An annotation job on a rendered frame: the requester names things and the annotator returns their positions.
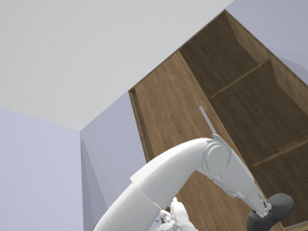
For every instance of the left robot thigh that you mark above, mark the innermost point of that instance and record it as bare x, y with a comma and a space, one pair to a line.
155, 185

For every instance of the right robot forearm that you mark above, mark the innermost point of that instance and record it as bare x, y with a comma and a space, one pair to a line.
184, 225

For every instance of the handle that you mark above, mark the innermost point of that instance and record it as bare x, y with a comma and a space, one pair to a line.
208, 121

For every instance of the robot left foot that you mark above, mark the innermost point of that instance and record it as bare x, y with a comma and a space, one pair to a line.
281, 206

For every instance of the right robot hand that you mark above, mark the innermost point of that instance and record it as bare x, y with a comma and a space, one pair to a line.
177, 213

